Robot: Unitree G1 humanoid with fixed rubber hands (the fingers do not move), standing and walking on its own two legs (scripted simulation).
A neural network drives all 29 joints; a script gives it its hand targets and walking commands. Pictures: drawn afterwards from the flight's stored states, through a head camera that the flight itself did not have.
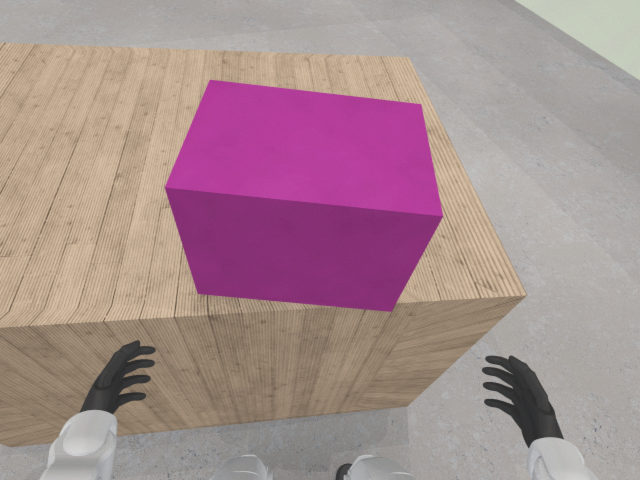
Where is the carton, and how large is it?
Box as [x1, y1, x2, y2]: [165, 80, 442, 311]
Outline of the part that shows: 209,80 165,186 197,292 203,294 391,311 442,217 421,105 415,103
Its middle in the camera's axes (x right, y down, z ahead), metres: -0.02 -0.05 +0.55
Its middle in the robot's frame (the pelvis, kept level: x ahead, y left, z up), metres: +0.45 +0.04 +0.06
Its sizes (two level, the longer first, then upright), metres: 0.292 0.206 0.224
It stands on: a pedestal, 0.70 m high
